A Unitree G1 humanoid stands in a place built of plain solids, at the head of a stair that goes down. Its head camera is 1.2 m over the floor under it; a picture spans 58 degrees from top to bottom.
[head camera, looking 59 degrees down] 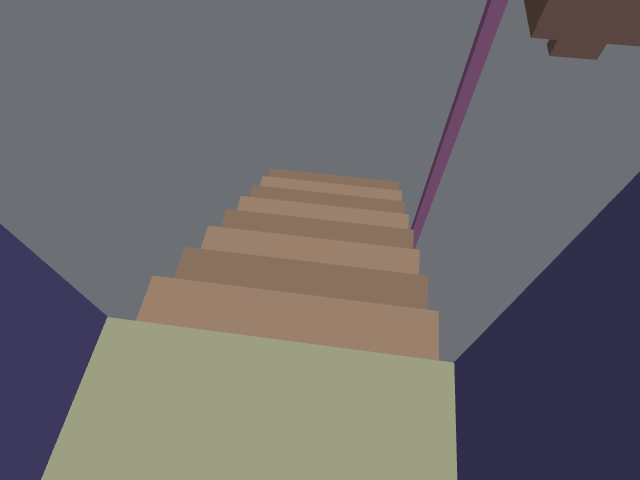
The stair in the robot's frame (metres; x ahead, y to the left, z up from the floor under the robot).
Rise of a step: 0.17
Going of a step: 0.22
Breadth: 1.00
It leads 8 degrees to the right of straight ahead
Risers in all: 9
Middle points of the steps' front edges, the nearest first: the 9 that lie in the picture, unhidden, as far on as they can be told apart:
0.39 0.12 0.00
0.61 0.10 -0.17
0.83 0.07 -0.35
1.05 0.04 -0.52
1.27 0.01 -0.70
1.49 -0.02 -0.87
1.71 -0.05 -1.05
1.93 -0.08 -1.22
2.15 -0.11 -1.40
